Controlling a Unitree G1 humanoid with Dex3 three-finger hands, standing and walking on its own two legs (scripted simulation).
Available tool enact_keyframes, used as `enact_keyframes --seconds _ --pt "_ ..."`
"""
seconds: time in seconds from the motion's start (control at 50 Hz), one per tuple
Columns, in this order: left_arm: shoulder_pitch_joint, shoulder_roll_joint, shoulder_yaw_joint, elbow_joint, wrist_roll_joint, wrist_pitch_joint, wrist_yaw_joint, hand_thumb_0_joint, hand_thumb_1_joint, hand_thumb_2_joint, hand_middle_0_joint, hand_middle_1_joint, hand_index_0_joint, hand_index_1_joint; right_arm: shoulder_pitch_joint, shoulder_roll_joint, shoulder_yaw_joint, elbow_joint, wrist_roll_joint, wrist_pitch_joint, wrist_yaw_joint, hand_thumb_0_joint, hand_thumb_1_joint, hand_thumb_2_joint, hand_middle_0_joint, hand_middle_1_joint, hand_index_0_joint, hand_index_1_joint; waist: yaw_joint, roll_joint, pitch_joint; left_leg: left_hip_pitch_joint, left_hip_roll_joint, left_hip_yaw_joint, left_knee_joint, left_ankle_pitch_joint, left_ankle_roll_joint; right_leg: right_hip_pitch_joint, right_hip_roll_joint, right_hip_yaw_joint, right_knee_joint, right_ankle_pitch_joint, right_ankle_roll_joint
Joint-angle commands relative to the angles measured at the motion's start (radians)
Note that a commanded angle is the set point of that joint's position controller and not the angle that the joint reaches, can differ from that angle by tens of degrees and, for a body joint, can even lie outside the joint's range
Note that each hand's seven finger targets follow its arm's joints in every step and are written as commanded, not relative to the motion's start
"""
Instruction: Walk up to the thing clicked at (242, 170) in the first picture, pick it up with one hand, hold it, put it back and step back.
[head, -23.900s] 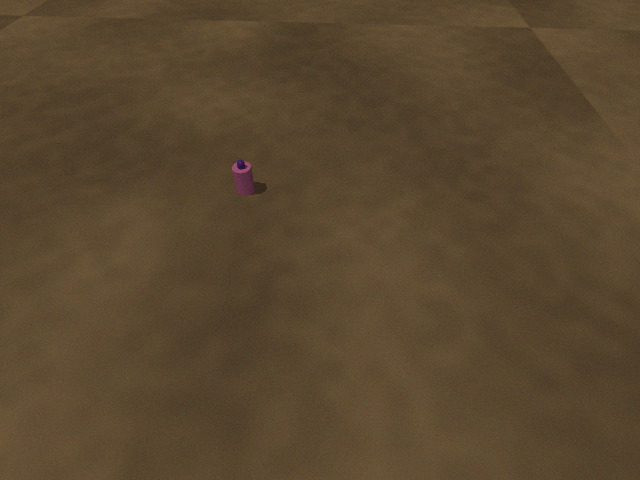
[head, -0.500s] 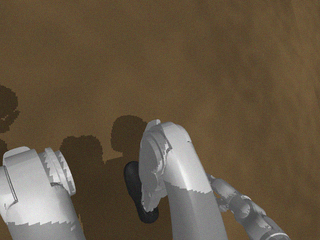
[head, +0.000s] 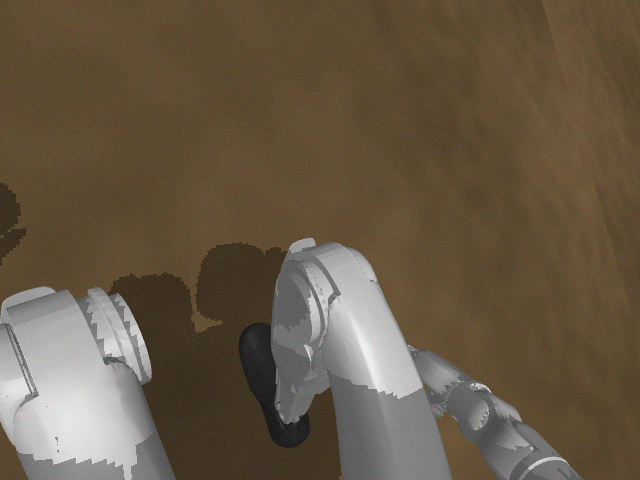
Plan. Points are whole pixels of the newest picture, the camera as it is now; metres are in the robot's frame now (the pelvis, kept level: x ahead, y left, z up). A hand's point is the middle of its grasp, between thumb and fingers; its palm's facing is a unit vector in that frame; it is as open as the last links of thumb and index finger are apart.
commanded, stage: open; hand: left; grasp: from the side
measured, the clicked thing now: out of the picture +0.43 +0.32 -0.19
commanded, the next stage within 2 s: withdraw in 0.32 s
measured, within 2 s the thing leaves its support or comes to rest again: rests again in 0.92 s
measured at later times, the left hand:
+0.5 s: hand out of the picture +0.43 +0.33 -0.16, palm faces +0.49 -0.87 -0.01, open 17.2 cm
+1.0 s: hand out of the picture +0.41 +0.39 -0.09, palm faces +0.41 -0.90 -0.13, open 17.6 cm
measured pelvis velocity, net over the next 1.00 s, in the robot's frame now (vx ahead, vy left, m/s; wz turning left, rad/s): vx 0.00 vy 0.00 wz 0.03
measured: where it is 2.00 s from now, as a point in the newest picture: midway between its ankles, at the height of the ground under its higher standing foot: (202, 449)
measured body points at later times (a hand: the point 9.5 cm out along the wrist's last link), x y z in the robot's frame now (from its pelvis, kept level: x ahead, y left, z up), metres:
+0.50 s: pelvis +0.00 +0.00 +0.00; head +0.23 +0.18 +0.34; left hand +0.40 +0.37 -0.16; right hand +0.17 -0.24 -0.04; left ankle +0.08 +0.13 -0.25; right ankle +0.13 -0.12 -0.25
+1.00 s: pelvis +0.00 +0.00 +0.03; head +0.21 +0.16 +0.39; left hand +0.39 +0.44 -0.07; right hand +0.17 -0.25 -0.04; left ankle +0.08 +0.13 -0.25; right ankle +0.13 -0.12 -0.25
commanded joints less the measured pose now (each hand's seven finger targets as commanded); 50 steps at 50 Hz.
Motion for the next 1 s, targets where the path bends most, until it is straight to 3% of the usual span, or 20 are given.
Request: enact_keyframes --seconds 0.0,0.1,0.18,0.3,0.42,0.54,0.56,0.58,0.6,0.64,0.68,0.74,0.78,0.8,0.82,0.88,0.9,0.92,0.94,0.98 --pt "-0.337 0.286 0.001 -0.245 -0.012 -0.118 0.014 0.0 -0.289 0.471 -0.759 -0.716 -0.792 -0.687 0.035 -0.356 -0.113 -0.009 0.0 0.014 -0.015 0.0 -0.922 -0.895 0.201 0.3 0.201 0.3 -0.115 0.603 -0.61 0.417 0.065 0.116 -0.305 0.105 0.01 0.257 0.013 -0.134 -0.175 0.183 -0.079" --pt "-0.324 0.266 -0.018 -0.211 -0.006 -0.109 0.014 0.0 -0.478 0.248 -0.426 -0.377 -0.441 -0.364 0.04 -0.356 -0.117 -0.005 -0.001 0.014 -0.014 0.0 -0.917 -0.9 0.201 0.301 0.201 0.301 -0.118 0.603 -0.597 0.423 0.067 0.12 -0.306 0.105 0.01 0.251 0.014 -0.129 -0.179 0.185 -0.081" --pt "-0.268 0.234 -0.029 -0.135 -0.002 -0.077 0.008 0.0 -0.599 0.137 -0.321 -0.247 -0.328 -0.241 0.042 -0.353 -0.112 -0.02 0.003 0.026 -0.012 0.0 -0.919 -0.902 0.201 0.301 0.201 0.301 -0.112 0.577 -0.574 0.408 0.066 0.111 -0.32 0.109 0.008 0.238 0.015 -0.141 -0.18 0.182 -0.083" --pt "-0.204 0.215 -0.01 -0.115 -0.012 -0.057 0.003 0.0 -0.611 0.032 -0.163 -0.092 -0.17 -0.085 0.039 -0.355 -0.112 -0.044 0.006 0.037 -0.007 0.0 -0.912 -0.901 0.201 0.301 0.201 0.301 -0.09 0.552 -0.576 0.404 0.065 0.103 -0.327 0.127 0.008 0.259 0.017 -0.146 -0.178 0.192 -0.081" --pt "-0.275 0.22 -0.015 -0.157 -0.03 -0.08 0.002 0.0 -0.611 0.047 -0.066 -0.054 -0.075 -0.048 0.035 -0.346 -0.1 -0.047 0.008 0.03 -0.005 0.0 -0.893 -0.897 0.202 0.301 0.201 0.301 -0.122 0.533 -0.568 0.371 0.068 0.1 -0.312 0.086 0.019 0.258 0.023 -0.146 -0.189 0.171 -0.078" --pt "-0.321 0.319 0.008 -0.263 -0.023 -0.093 -0.034 0.0 -0.524 0.075 -0.042 -0.047 -0.053 -0.037 0.064 -0.347 -0.107 -0.007 0.011 0.034 -0.017 0.0 -0.888 -0.896 0.202 0.301 0.201 0.301 -0.09 0.608 -0.613 0.408 0.073 0.123 -0.317 0.094 0.015 0.269 0.022 -0.123 -0.189 0.17 -0.084" --pt "-0.323 0.346 0.03 -0.3 -0.023 -0.09 -0.036 0.0 -0.527 0.08 -0.039 -0.048 -0.051 -0.038 0.066 -0.35 -0.112 -0.009 0.01 0.034 -0.019 0.0 -0.886 -0.896 0.202 0.301 0.201 0.301 -0.081 0.643 -0.633 0.434 0.074 0.123 -0.326 0.109 0.01 0.277 0.02 -0.121 -0.183 0.18 -0.086" --pt "-0.288 0.329 0.029 -0.278 -0.026 -0.072 -0.041 0.0 -0.527 0.076 -0.043 -0.05 -0.056 -0.039 0.088 -0.342 -0.112 0.019 0.014 0.041 -0.02 0.0 -0.89 -0.897 0.202 0.301 0.201 0.301 -0.065 0.649 -0.639 0.445 0.074 0.126 -0.335 0.112 0.007 0.272 0.018 -0.116 -0.186 0.174 -0.088" --pt "-0.329 0.406 0.062 -0.378 -0.024 -0.068 -0.041 0.0 -0.539 0.069 -0.042 -0.039 -0.053 -0.03 0.089 -0.35 -0.121 0.01 0.019 0.042 -0.023 0.0 -0.889 -0.897 0.202 0.3 0.201 0.3 -0.047 0.693 -0.671 0.466 0.075 0.131 -0.342 0.116 0.004 0.261 0.017 -0.111 -0.183 0.173 -0.093" --pt "-0.317 0.443 0.112 -0.461 -0.028 -0.032 -0.047 0.0 -0.584 0.072 -0.042 -0.054 -0.055 -0.043 0.103 -0.349 -0.142 -0.011 0.029 0.054 -0.029 0.0 -0.893 -0.898 0.202 0.3 0.201 0.3 -0.009 0.753 -0.766 0.537 0.073 0.14 -0.367 0.165 -0.004 0.283 0.01 -0.101 -0.182 0.202 -0.099" --pt "-0.26 0.336 0.057 -0.448 -0.038 0.026 -0.078 0.0 -0.611 0.047 -0.052 -0.047 -0.064 -0.038 0.127 -0.331 -0.157 0.0 0.046 0.066 -0.029 0.0 -0.905 -0.9 0.201 0.3 0.201 0.3 -0.009 0.782 -0.778 0.555 0.069 0.142 -0.401 0.17 -0.009 0.263 0.002 -0.094 -0.182 0.195 -0.105" --pt "-0.224 0.289 0.031 -0.426 -0.043 0.114 -0.121 0.0 -0.611 0.039 -0.05 -0.044 -0.063 -0.034 0.17 -0.314 -0.19 0.016 0.073 0.073 -0.037 0.0 -0.9 -0.899 0.201 0.3 0.201 0.3 -0.008 0.739 -0.762 0.494 0.064 0.156 -0.401 0.193 -0.002 0.237 -0.002 -0.083 -0.192 0.217 -0.104" --pt "-0.137 0.147 -0.05 -0.318 -0.061 0.181 -0.163 0.0 -0.611 0.023 -0.049 -0.043 -0.067 -0.028 0.17 -0.298 -0.201 0.009 0.096 0.072 -0.04 0.0 -0.895 -0.897 0.201 0.3 0.201 0.3 -0.03 0.606 -0.665 0.383 0.06 0.158 -0.393 0.137 0.017 0.207 -0.001 -0.083 -0.219 0.187 -0.099" --pt "-0.099 0.058 -0.111 -0.206 -0.074 0.212 -0.185 0.0 -0.608 0.028 -0.041 -0.043 -0.061 -0.026 0.154 -0.296 -0.202 -0.012 0.11 0.068 -0.041 0.0 -0.89 -0.896 0.201 0.301 0.201 0.301 -0.058 0.511 -0.599 0.303 0.056 0.16 -0.383 0.094 0.033 0.199 -0.003 -0.082 -0.241 0.164 -0.092" --pt "-0.136 0.09 -0.089 -0.241 -0.089 0.22 -0.195 0.0 -0.611 0.032 -0.032 -0.046 -0.056 -0.027 0.158 -0.298 -0.208 -0.017 0.119 0.064 -0.044 0.0 -0.885 -0.895 0.201 0.301 0.201 0.301 -0.054 0.438 -0.592 0.264 0.056 0.158 -0.374 0.075 0.044 0.21 -0.001 -0.083 -0.258 0.153 -0.087" --pt "-0.228 0.2 0.002 -0.365 -0.124 0.215 -0.215 0.0 -0.511 0.028 -0.01 0.0 -0.01 0.0 0.187 -0.294 -0.225 -0.017 0.137 0.06 -0.046 0.0 -0.779 -0.869 0.201 0.303 0.201 0.303 -0.01 0.466 -0.669 0.3 0.048 0.16 -0.384 0.065 0.047 0.226 -0.001 -0.079 -0.259 0.129 -0.088" --pt "-0.164 0.399 0.03 -0.3 0.065 0.298 -0.169 0.0 -0.448 0.05 -0.047 -0.056 -0.051 -0.046 0.228 -0.282 -0.296 0.025 0.168 0.075 -0.047 0.0 -0.859 -0.899 0.202 0.303 0.202 0.303 0.078 0.588 -0.779 0.435 0.044 0.195 -0.447 0.11 0.036 0.188 -0.019 -0.052 -0.257 0.123 -0.101" --pt "-0.268 0.348 0.018 -0.393 0.055 0.331 -0.157 0.0 -0.454 0.053 -0.047 -0.061 -0.051 -0.052 0.233 -0.259 -0.287 0.004 0.177 0.085 -0.041 0.0 -0.88 -0.899 0.202 0.303 0.202 0.303 0.045 0.626 -0.796 0.462 0.056 0.173 -0.469 0.13 0.026 0.148 -0.016 -0.062 -0.237 0.131 -0.107" --pt "-0.241 0.283 -0.005 -0.361 0.055 0.361 -0.155 0.0 -0.474 0.06 -0.055 -0.075 -0.059 -0.067 0.243 -0.261 -0.308 0.001 0.19 0.088 -0.039 0.0 -0.899 -0.904 0.202 0.303 0.202 0.303 0.043 0.634 -0.83 0.494 0.055 0.178 -0.482 0.137 0.023 0.138 -0.021 -0.056 -0.239 0.135 -0.11" --pt "-0.267 0.387 0.062 -0.499 0.076 0.401 -0.131 0.0 -0.525 0.072 -0.073 -0.084 -0.069 -0.083 0.271 -0.256 -0.33 -0.001 0.205 0.104 -0.042 0.0 -0.935 -0.915 0.202 0.303 0.202 0.303 0.086 0.71 -0.902 0.532 0.049 0.2 -0.509 0.141 0.021 0.168 -0.027 -0.035 -0.249 0.133 -0.113"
